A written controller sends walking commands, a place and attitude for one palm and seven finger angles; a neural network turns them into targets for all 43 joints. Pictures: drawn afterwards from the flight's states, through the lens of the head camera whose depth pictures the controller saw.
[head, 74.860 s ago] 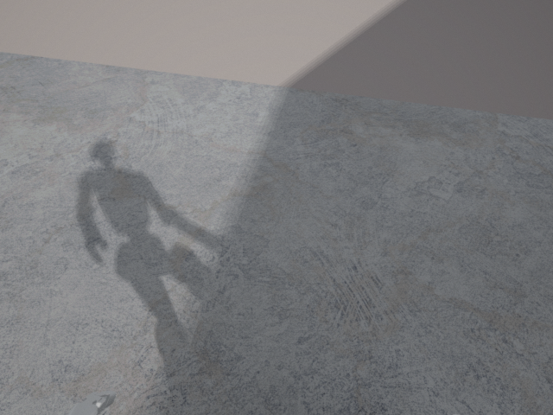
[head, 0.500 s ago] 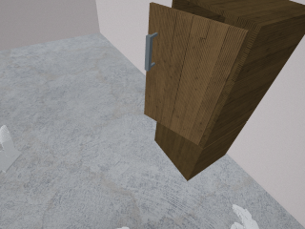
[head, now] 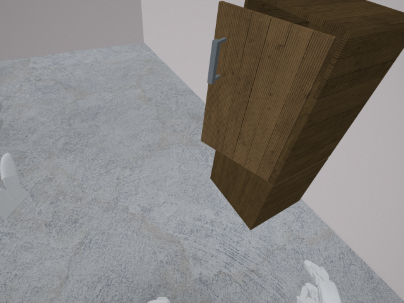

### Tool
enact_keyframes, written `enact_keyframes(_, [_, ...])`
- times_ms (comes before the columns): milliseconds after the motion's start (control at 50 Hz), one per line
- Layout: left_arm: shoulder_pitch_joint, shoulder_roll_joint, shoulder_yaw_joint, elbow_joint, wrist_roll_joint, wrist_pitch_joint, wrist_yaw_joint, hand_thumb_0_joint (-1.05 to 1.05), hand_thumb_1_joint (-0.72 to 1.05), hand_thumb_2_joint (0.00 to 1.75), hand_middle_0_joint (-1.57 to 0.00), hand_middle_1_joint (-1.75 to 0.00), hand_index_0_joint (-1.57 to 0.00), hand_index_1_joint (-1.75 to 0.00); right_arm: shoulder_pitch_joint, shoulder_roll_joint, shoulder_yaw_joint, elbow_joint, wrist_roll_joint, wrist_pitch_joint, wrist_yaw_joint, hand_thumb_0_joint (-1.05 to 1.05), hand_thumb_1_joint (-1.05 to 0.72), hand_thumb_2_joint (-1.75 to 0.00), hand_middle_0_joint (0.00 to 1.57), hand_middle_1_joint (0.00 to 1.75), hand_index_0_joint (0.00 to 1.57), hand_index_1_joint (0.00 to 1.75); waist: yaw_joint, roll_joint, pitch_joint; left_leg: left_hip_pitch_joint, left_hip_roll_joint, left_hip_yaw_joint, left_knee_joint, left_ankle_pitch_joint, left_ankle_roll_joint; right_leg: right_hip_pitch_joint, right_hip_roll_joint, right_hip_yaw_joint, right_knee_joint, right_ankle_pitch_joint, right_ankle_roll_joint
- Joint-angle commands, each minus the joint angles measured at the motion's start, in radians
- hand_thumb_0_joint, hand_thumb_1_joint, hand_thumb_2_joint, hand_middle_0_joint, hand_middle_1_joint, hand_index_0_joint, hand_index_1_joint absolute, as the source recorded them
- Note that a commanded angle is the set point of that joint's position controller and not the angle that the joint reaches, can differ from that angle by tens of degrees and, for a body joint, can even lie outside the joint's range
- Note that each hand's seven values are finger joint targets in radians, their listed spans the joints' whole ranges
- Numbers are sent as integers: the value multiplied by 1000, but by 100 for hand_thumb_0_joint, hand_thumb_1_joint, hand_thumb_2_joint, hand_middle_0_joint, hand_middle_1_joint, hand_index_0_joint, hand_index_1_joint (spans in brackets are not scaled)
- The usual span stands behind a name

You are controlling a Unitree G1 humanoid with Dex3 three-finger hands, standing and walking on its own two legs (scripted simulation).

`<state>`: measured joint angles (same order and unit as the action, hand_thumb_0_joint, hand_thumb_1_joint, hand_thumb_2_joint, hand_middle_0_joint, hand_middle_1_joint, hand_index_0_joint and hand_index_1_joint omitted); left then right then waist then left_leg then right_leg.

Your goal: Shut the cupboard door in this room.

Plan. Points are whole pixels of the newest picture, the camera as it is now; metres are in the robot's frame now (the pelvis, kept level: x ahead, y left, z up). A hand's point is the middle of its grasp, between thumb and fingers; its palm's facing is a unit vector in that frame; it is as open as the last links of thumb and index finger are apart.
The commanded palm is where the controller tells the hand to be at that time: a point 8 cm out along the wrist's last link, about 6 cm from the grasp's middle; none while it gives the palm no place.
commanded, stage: stop stepping back and stand still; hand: left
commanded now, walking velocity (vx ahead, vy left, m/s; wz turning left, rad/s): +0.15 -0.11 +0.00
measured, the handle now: (217, 61) +0.85 -0.01 +0.10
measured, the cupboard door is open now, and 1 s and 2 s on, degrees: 20 20 20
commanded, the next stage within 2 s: let the arm hang, fingers relaxed in 0.84 s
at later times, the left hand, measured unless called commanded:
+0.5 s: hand out of the picture +0.14 +0.33 +0.19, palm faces +0.49 -0.82 -0.30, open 7.5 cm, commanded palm +0.05 +0.35 +0.20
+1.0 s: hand out of the picture +0.16 +0.30 +0.12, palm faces +0.30 -0.88 -0.38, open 7.4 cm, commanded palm none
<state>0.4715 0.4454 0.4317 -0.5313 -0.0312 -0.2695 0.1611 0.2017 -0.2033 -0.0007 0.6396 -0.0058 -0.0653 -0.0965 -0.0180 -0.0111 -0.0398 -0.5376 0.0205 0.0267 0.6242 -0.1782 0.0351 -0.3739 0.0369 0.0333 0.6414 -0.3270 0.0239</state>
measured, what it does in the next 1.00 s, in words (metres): walks backwards: right foot, then left foot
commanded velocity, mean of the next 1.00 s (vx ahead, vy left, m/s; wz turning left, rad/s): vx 0.11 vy -0.06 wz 0.00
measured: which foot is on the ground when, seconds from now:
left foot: down 0.00-0.20, up 0.22-0.36, down 0.38-1.00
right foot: up 0.00-0.18, down 0.20-0.40, up 0.42-0.68, down 0.70-1.00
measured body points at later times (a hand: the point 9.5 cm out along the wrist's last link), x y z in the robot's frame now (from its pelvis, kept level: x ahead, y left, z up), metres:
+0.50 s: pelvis -0.10 +0.05 +0.01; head -0.12 +0.09 +0.46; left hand +0.10 +0.37 +0.20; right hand +0.03 -0.19 -0.06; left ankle -0.03 +0.14 -0.72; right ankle -0.11 -0.06 -0.68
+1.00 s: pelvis -0.09 +0.06 +0.00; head -0.11 +0.07 +0.45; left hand +0.13 +0.34 +0.14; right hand +0.02 -0.21 -0.09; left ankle -0.03 +0.16 -0.72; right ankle -0.15 -0.03 -0.71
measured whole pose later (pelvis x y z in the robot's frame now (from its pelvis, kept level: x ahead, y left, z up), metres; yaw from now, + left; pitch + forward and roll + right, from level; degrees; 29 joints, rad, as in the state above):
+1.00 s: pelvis -0.09 +0.06 +0.00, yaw -5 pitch -1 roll +0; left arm 0.37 0.35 0.29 -0.20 0.00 -0.13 0.11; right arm 0.24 -0.27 0.00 0.71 0.00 -0.07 -0.03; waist 0.00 -0.01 -0.04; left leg -0.37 0.01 0.06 0.64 -0.25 0.03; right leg -0.23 -0.01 -0.09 0.72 -0.43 -0.01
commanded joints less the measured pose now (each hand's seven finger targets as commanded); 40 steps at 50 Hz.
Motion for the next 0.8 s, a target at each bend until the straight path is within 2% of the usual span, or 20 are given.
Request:
enact_keyframes(0, [-38,177,165,-128,-16,-22,12,0,90,90,-20,-30,-20,-30,-55,-136,-64,-176,5,-60,-2,0,-90,-90,20,30,20,30,20,329,-86,-185,295,-333,-576,-683,25,257,92,-82,340,-175,-23])
enact_keyframes(120, [151,182,154,-310,-57,7,2,0,90,90,-20,-30,-20,-30,-41,-113,-53,-204,17,-95,34,0,-90,-90,20,30,20,30,21,235,-215,273,132,-32,-383,-373,-96,200,77,-152,-184,-175,-52])
enact_keyframes(140, [138,170,124,-337,-55,16,1,0,90,90,-20,-30,-20,-30,-35,-107,-45,-194,13,-88,37,0,-90,-90,20,30,20,30,11,179,-189,283,81,27,-285,-310,-115,184,25,-111,-279,-162,-74])
enact_keyframes(160, [116,204,147,-330,-47,21,6,0,90,90,-20,-30,-20,-30,-28,-111,-48,-177,11,-76,37,0,-90,-90,20,30,20,30,3,31,-140,317,29,82,-47,-222,-101,56,-98,56,-380,-166,-127])
enact_keyframes(180, [46,227,151,-332,-45,23,13,0,90,90,-20,-30,-20,-30,-28,-119,-51,-151,5,-64,34,0,-90,-90,20,30,20,30,-3,-98,-80,338,13,34,222,-169,-87,-154,-267,266,-478,-276,-203])
enact_keyframes(220, [-88,246,161,-261,-44,31,35,0,90,90,-20,-30,-20,-30,-48,-130,-46,-109,-11,-62,21,0,-90,-90,20,30,20,30,-7,-120,-22,265,44,-93,420,-162,-80,-248,-387,325,-500,-342,-286])
enact_keyframes(240, [-86,170,96,-179,-33,57,35,0,90,90,-20,-30,-20,-30,-31,-108,-41,-103,6,-53,12,0,-90,-90,20,30,20,30,-12,-169,4,220,39,-111,377,-165,-67,-198,-313,258,-440,-373,-248])
enact_keyframes(320, [-274,162,46,-69,-5,69,45,0,90,90,-20,-30,-20,-30,-68,-138,-28,-96,5,-48,-14,0,-90,-90,20,30,20,30,-32,84,153,300,37,-35,-30,-242,-27,-215,-182,78,-236,-342,-132])
enact_keyframes(340, [-289,153,41,-60,1,67,46,0,90,90,-20,-30,-20,-30,-57,-155,-26,-100,2,-57,-20,0,-90,-90,20,30,20,30,-25,207,161,261,87,-137,-197,-376,6,-178,-108,42,-114,-304,-107])
enact_keyframes(360, [-294,130,26,-82,1,57,46,0,90,90,-20,-30,-20,-30,-47,-163,-23,-116,9,-71,-23,0,-90,-90,20,30,20,30,-27,348,162,255,211,-368,-373,-522,58,-175,-17,-30,54,-222,-60])
enact_keyframes(380, [-304,131,23,-105,4,46,43,0,90,90,-20,-30,-20,-30,-52,-149,-15,-141,17,-84,-18,0,-90,-90,20,30,20,30,-23,367,186,222,301,-511,-470,-596,104,-180,13,-59,152,-158,-37])
enact_keyframes(420, [-207,204,83,-151,-2,32,23,0,90,90,-20,-30,-20,-30,-64,-124,-12,-130,-2,-103,-4,0,-90,-90,20,30,20,30,-9,267,89,196,319,-572,-552,-662,44,-136,-4,4,302,-143,-41])
enact_keyframes(480, [-24,144,67,-240,-15,42,11,0,90,90,-20,-30,-20,-30,-77,-118,-23,-159,-1,-97,27,0,-90,-90,20,30,20,30,15,133,-39,188,269,-320,-512,-504,23,52,5,-58,210,-84,-41])
enact_keyframes(520, [113,178,114,-269,-21,47,14,0,90,90,-20,-30,-20,-30,-79,-124,-26,-176,2,-82,34,0,-90,-90,20,30,20,30,24,205,-98,171,216,-177,-493,-471,1,172,36,-130,78,-75,-42])
enact_keyframes(580, [145,186,131,-272,-18,53,21,0,90,90,-20,-30,-20,-30,-68,-116,-23,-189,-4,-45,29,0,-90,-90,20,30,20,30,2,278,-62,106,183,-110,-445,-505,-23,287,55,-188,-99,-92,-53])
enact_keyframes(640, [119,206,159,-193,-18,66,32,0,90,90,-20,-30,-20,-30,-43,-105,-26,-172,-8,-12,15,0,-90,-90,20,30,20,30,-12,160,-47,47,140,-73,-245,-393,-15,354,-45,-74,-238,-102,-107])
enact_keyframes(680, [49,231,185,-148,-21,69,40,0,90,90,-20,-30,-20,-30,-24,-105,-35,-158,-11,5,13,0,-90,-90,20,30,20,30,-16,-26,-33,-27,64,-4,80,-237,-38,294,-269,270,-376,-202,-222])
enact_keyframes(700, [9,232,183,-135,-28,57,47,0,90,90,-20,-30,-20,-30,-27,-111,-35,-148,-10,1,14,0,-90,-90,20,30,20,30,-8,-85,11,-51,42,4,185,-165,-50,264,-363,344,-417,-69,-263])
enact_keyframes(720, [-36,232,182,-135,-25,42,55,0,90,90,-20,-30,-20,-30,-37,-112,-38,-144,-1,-16,19,0,-90,-90,20,30,20,30,-3,-105,-15,-66,39,-11,241,-204,-55,288,-379,331,-381,101,-274])
enact_keyframes(780, [-4,143,93,-50,-15,59,47,0,90,90,-20,-30,-20,-30,-49,-119,-37,-136,14,-17,20,0,-90,-90,20,30,20,30,0,-119,54,35,54,-25,167,-192,-44,164,-320,210,-328,107,-234])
